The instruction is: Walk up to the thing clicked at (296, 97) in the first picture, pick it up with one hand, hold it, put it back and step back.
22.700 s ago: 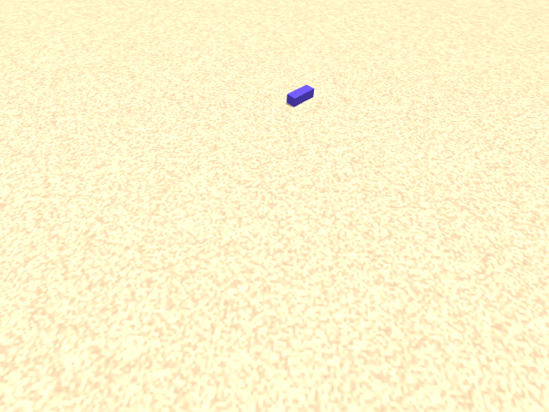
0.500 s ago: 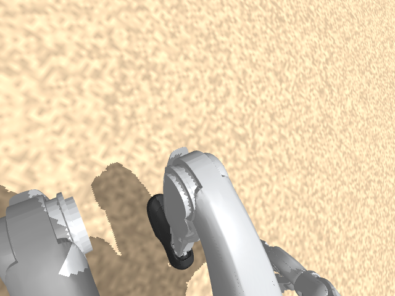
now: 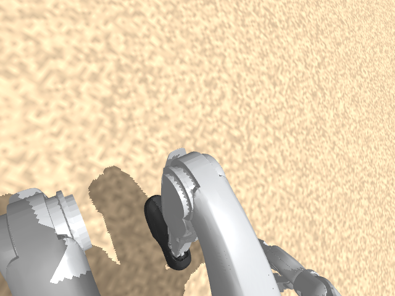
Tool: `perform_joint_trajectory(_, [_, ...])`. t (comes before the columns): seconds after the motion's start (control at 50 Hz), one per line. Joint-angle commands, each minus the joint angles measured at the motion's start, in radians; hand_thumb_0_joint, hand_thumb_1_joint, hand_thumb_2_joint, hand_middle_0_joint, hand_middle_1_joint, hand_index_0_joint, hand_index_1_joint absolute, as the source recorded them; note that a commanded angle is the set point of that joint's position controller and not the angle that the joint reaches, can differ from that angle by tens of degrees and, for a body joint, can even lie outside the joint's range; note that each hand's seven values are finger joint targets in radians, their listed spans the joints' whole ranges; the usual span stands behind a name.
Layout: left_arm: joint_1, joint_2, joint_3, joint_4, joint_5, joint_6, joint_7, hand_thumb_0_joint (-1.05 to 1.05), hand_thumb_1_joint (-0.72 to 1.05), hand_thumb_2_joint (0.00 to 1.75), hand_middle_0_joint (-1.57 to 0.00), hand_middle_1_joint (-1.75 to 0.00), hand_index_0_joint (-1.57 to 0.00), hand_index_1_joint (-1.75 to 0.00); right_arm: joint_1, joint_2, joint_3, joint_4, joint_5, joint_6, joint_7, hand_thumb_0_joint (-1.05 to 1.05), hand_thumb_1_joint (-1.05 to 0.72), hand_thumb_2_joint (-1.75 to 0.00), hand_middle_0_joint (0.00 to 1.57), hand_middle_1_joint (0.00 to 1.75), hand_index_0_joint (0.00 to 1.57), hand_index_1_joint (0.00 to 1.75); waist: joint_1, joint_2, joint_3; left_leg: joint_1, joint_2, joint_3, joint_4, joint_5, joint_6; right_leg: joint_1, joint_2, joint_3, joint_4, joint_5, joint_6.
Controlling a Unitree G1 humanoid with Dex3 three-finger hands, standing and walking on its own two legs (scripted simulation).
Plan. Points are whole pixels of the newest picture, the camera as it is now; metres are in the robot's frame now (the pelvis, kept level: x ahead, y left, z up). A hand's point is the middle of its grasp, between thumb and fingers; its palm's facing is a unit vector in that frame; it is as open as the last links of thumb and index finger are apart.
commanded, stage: close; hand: left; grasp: from above
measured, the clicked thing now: out of the picture +0.43 +0.36 -0.27
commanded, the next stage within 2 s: settle in 1.12 s
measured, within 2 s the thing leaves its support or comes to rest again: leaves its support in 1.60 s
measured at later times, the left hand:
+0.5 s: hand out of the picture +0.42 +0.35 -0.25, palm faces -0.44 -0.16 -0.88, open 10.6 cm
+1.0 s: hand out of the picture +0.42 +0.35 -0.24, palm faces -0.43 -0.15 -0.89, open 10.3 cm
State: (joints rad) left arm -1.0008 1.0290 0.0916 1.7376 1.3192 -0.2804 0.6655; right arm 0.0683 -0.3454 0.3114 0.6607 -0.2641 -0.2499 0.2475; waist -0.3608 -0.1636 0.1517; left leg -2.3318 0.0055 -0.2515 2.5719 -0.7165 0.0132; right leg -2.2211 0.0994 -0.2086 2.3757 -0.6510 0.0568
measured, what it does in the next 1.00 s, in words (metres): stands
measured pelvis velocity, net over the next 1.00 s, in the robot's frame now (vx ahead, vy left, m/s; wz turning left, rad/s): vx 0.00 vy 0.00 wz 0.00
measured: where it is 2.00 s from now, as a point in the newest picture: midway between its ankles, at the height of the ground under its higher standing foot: (129, 269)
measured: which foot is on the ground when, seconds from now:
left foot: down 0.00-1.00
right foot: down 0.00-1.00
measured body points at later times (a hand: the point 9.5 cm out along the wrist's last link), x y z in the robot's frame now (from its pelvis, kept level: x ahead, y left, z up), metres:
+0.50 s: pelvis +0.00 +0.00 +0.00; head +0.26 +0.15 +0.34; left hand +0.44 +0.35 -0.20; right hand +0.08 -0.24 -0.05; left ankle +0.07 +0.12 -0.27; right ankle +0.12 -0.11 -0.27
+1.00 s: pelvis +0.00 +0.00 +0.00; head +0.26 +0.15 +0.34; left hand +0.44 +0.35 -0.19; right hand +0.08 -0.25 -0.05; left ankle +0.07 +0.12 -0.27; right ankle +0.12 -0.11 -0.27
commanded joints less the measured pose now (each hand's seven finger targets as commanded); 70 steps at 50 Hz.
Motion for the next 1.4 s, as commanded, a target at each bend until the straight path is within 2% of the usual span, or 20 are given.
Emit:
perform_joint_trajectory(0.0, [-0.230,0.236,0.027,-0.070,-0.024,0.026,0.030,0.00,-0.19,0.81,-0.29,-0.90,-0.31,-0.88,0.159,-0.339,-0.100,0.015,0.016,-0.004,-0.008,0.00,-0.89,-0.90,0.20,0.30,0.20,0.30,-0.040,0.543,-0.566,0.464,0.041,0.056,-0.302,0.183,-0.014,0.280,0.016,-0.080,-0.171,0.210,-0.077])
perform_joint_trajectory(0.06, [-0.234,0.205,0.000,-0.076,-0.035,0.030,0.001,0.00,-0.19,0.74,-0.29,-0.87,-0.31,-0.85,0.159,-0.343,-0.105,-0.001,0.019,-0.007,-0.007,0.00,-0.89,-0.90,0.20,0.30,0.20,0.30,-0.049,0.536,-0.555,0.467,0.040,0.063,-0.298,0.175,-0.011,0.292,0.014,-0.074,-0.178,0.212,-0.076])
perform_joint_trajectory(0.1, [-0.235,0.252,0.034,-0.101,-0.043,0.024,-0.009,0.00,-0.16,0.72,-0.31,-0.86,-0.34,-0.83,0.169,-0.333,-0.094,0.005,0.019,0.000,-0.009,0.00,-0.89,-0.90,0.20,0.30,0.20,0.30,-0.039,0.549,-0.598,0.478,0.038,0.066,-0.299,0.206,-0.010,0.332,0.018,-0.073,-0.189,0.233,-0.077])
perform_joint_trajectory(0.14, [-0.226,0.239,0.029,-0.115,-0.051,0.013,-0.021,0.00,-0.14,0.73,-0.33,-0.86,-0.35,-0.83,0.177,-0.330,-0.096,0.004,0.019,0.006,-0.010,0.00,-0.89,-0.90,0.20,0.30,0.20,0.30,-0.040,0.557,-0.609,0.493,0.039,0.067,-0.296,0.227,-0.012,0.352,0.016,-0.071,-0.186,0.248,-0.077])
perform_joint_trajectory(0.2, [-0.197,0.193,-0.008,-0.092,-0.056,0.001,-0.045,0.00,-0.10,0.71,-0.34,-0.87,-0.37,-0.83,0.163,-0.320,-0.087,0.007,0.015,0.011,-0.009,0.00,-0.89,-0.90,0.20,0.30,0.20,0.30,-0.049,0.554,-0.591,0.501,0.041,0.061,-0.290,0.234,-0.016,0.334,0.016,-0.082,-0.177,0.254,-0.076])
perform_joint_trajectory(0.28, [-0.198,0.221,-0.001,-0.112,-0.054,-0.020,-0.045,0.00,-0.03,0.75,-0.40,-0.87,-0.43,-0.84,0.160,-0.329,-0.089,-0.001,0.018,0.029,-0.018,0.00,-0.90,-0.90,0.20,0.30,0.20,0.30,-0.031,0.559,-0.594,0.493,0.038,0.057,-0.306,0.217,-0.017,0.335,0.017,-0.082,-0.183,0.235,-0.079])
perform_joint_trajectory(0.48, [-0.195,0.220,-0.003,-0.099,-0.029,-0.044,0.000,0.00,0.08,0.67,-0.48,-0.80,-0.51,-0.77,0.158,-0.324,-0.072,-0.007,0.014,0.035,-0.022,0.00,-0.89,-0.90,0.20,0.30,0.20,0.30,-0.039,0.524,-0.582,0.475,0.040,0.056,-0.300,0.209,-0.012,0.327,0.026,-0.088,-0.188,0.232,-0.076])
perform_joint_trajectory(0.52, [-0.200,0.204,-0.020,-0.083,-0.019,-0.037,0.003,0.00,0.12,0.64,-0.50,-0.78,-0.54,-0.75,0.157,-0.326,-0.077,-0.007,0.008,0.030,-0.020,0.00,-0.89,-0.90,0.20,0.30,0.20,0.30,-0.046,0.531,-0.555,0.467,0.040,0.058,-0.297,0.187,-0.011,0.305,0.024,-0.088,-0.186,0.216,-0.076])
perform_joint_trajectory(0.6, [-0.218,0.254,0.008,-0.094,-0.015,-0.026,0.019,0.00,0.19,0.66,-0.57,-0.77,-0.60,-0.74,0.166,-0.334,-0.073,-0.009,0.009,0.029,-0.027,0.00,-0.89,-0.90,0.20,0.30,0.20,0.30,-0.039,0.534,-0.583,0.474,0.041,0.059,-0.303,0.202,-0.010,0.330,0.024,-0.083,-0.193,0.228,-0.076])
perform_joint_trajectory(0.68, [-0.217,0.228,-0.017,-0.090,-0.019,-0.010,0.016,0.00,0.26,0.63,-0.62,-0.75,-0.65,-0.72,0.150,-0.334,-0.074,-0.017,0.010,0.022,-0.029,0.00,-0.89,-0.90,0.20,0.30,0.20,0.30,-0.050,0.498,-0.548,0.438,0.041,0.059,-0.301,0.149,-0.006,0.306,0.024,-0.080,-0.206,0.189,-0.073])
perform_joint_trajectory(0.76, [-0.225,0.268,0.015,-0.093,-0.020,0.001,0.012,0.00,0.31,0.66,-0.68,-0.72,-0.70,-0.70,0.166,-0.335,-0.079,-0.013,0.015,0.021,-0.030,0.00,-0.89,-0.90,0.20,0.30,0.20,0.30,-0.034,0.533,-0.584,0.465,0.043,0.060,-0.306,0.183,-0.011,0.319,0.022,-0.076,-0.196,0.211,-0.077])
perform_joint_trajectory(0.8, [-0.217,0.231,-0.007,-0.071,-0.025,0.002,0.001,0.00,0.35,0.67,-0.71,-0.73,-0.73,-0.70,0.156,-0.330,-0.075,-0.021,0.018,0.020,-0.029,0.00,-0.89,-0.90,0.20,0.30,0.20,0.30,-0.054,0.498,-0.545,0.440,0.042,0.057,-0.300,0.162,-0.006,0.304,0.019,-0.078,-0.195,0.198,-0.074])
perform_joint_trajectory(0.88, [-0.252,0.277,0.016,-0.115,-0.023,0.000,0.000,0.00,0.36,0.67,-0.72,-0.72,-0.74,-0.70,0.175,-0.345,-0.081,-0.017,0.021,0.023,-0.033,0.00,-0.89,-0.90,0.20,0.30,0.20,0.30,-0.040,0.554,-0.593,0.489,0.042,0.055,-0.306,0.214,-0.013,0.313,0.016,-0.077,-0.183,0.235,-0.077])
perform_joint_trajectory(0.96, [-0.206,0.233,-0.008,-0.058,-0.032,0.001,-0.013,0.00,0.38,0.68,-0.73,-0.73,-0.75,-0.71,0.156,-0.336,-0.073,-0.029,0.019,0.021,-0.030,0.00,-0.89,-0.90,0.20,0.30,0.20,0.30,-0.055,0.510,-0.517,0.453,0.042,0.054,-0.314,0.166,-0.012,0.297,0.017,-0.077,-0.190,0.200,-0.077])
perform_joint_trajectory(1.02, [-0.219,0.264,0.013,-0.083,-0.036,-0.003,-0.015,0.00,0.42,0.69,-0.77,-0.72,-0.79,-0.70,0.162,-0.348,-0.085,-0.030,0.017,0.024,-0.036,0.00,-0.90,-0.90,0.20,0.30,0.20,0.30,-0.037,0.528,-0.556,0.458,0.041,0.063,-0.316,0.158,-0.010,0.315,0.019,-0.073,-0.202,0.191,-0.078])
perform_joint_trajectory(1.1, [-0.193,0.230,-0.008,-0.061,-0.035,-0.008,-0.021,0.00,0.48,0.70,-0.80,-0.75,-0.82,-0.73,0.172,-0.343,-0.080,-0.026,0.011,0.025,-0.033,0.00,-0.90,-0.90,0.20,0.30,0.20,0.30,-0.052,0.513,-0.553,0.446,0.038,0.074,-0.292,0.180,-0.005,0.329,0.020,-0.071,-0.204,0.215,-0.074])
perform_joint_trajectory(1.12, [-0.199,0.248,0.010,-0.073,-0.046,-0.010,-0.017,0.00,0.49,0.71,-0.80,-0.75,-0.83,-0.73,0.181,-0.335,-0.071,-0.026,0.012,0.030,-0.035,0.00,-0.89,-0.90,0.20,0.30,0.20,0.30,-0.049,0.489,-0.568,0.447,0.041,0.070,-0.298,0.190,-0.004,0.355,0.024,-0.073,-0.215,0.224,-0.072])
perform_joint_trajectory(1.22, [-0.213,0.241,-0.008,-0.070,-0.046,-0.020,-0.026,0.00,0.44,0.75,-0.84,-0.77,-0.86,-0.75,0.176,-0.334,-0.064,-0.027,0.013,0.028,-0.037,0.00,-0.92,-0.90,0.20,0.30,0.20,0.30,-0.057,0.493,-0.546,0.443,0.040,0.061,-0.296,0.171,-0.005,0.328,0.020,-0.079,-0.206,0.203,-0.073])
perform_joint_trajectory(1.34, [-0.214,0.279,0.022,-0.093,-0.053,-0.012,-0.028,0.00,0.51,0.76,-0.89,-0.76,-0.91,-0.74,0.180,-0.335,-0.069,-0.027,0.011,0.040,-0.045,0.00,-0.91,-0.90,0.20,0.30,0.20,0.30,-0.035,0.520,-0.588,0.447,0.040,0.068,-0.306,0.170,-0.006,0.357,0.021,-0.069,-0.212,0.203,-0.078])
perform_joint_trajectory(1.38, [-0.239,0.303,0.041,-0.171,-0.045,-0.010,-0.030,0.00,0.52,0.75,-0.90,-0.75,-0.92,-0.73,0.191,-0.339,-0.082,-0.025,0.013,0.042,-0.046,0.00,-0.91,-0.90,0.20,0.30,0.20,0.30,-0.021,0.570,-0.643,0.486,0.037,0.076,-0.300,0.206,-0.008,0.365,0.020,-0.067,-0.203,0.232,-0.079])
